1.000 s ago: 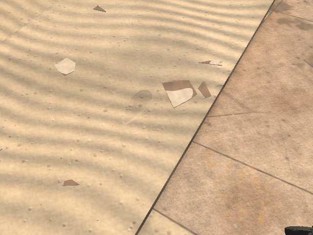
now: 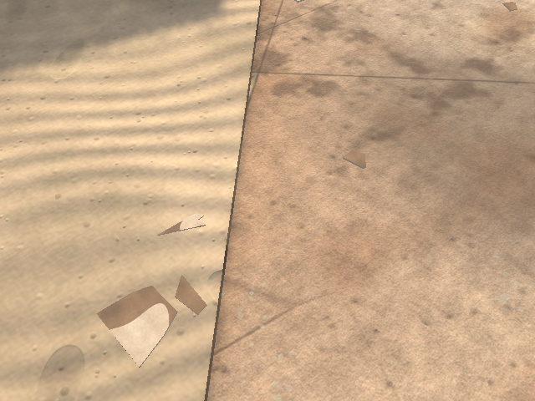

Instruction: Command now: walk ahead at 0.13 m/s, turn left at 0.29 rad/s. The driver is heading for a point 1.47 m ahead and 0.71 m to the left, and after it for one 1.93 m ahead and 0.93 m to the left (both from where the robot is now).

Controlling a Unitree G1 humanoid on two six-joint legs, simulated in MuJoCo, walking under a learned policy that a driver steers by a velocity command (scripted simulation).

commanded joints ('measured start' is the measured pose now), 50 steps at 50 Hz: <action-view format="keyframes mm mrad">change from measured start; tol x16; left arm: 1 -73 158 44 -53 -2 -3 27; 50 -67 237 82 -73 -31 66 32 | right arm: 1 43 -50 -12 -49 -2 4 8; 11 30 -70 -39 -137 -1 25 52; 13 144 -271 -94 -142 -26 19 15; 50 -46 -86 -48 -282 8 79 19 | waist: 1 -17 -134 -118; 11 -34 -119 -125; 13 -40 230 -226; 17 -28 -4 -200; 32 21 136 -177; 35 -35 -360 -141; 38 -57 -175 -91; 50 35 -241 -136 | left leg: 1 119 18 10 -113 120 -7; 10 137 -35 107 -345 -32 73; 11 238 -64 118 -454 84 99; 13 635 200 -322 -493 964 313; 14 719 317 -513 -540 969 488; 18 516 140 -262 -578 556 315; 32 352 35 -403 -525 210 227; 35 2 -219 -109 -32 -431 65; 40 -30 -126 -69 291 -185 -25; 50 185 -59 88 -188 -188 -9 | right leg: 1 26 -269 37 -97 549 -147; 11 152 -313 -2 207 560 -53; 12 66 -230 -51 383 463 23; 14 -396 26 113 915 -544 148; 15 -435 -24 195 981 -530 139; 32 -71 0 169 117 -68 122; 35 45 -451 658 -59 228 -160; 41 46 -272 266 -21 228 -116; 50 122 -361 165 14 353 -140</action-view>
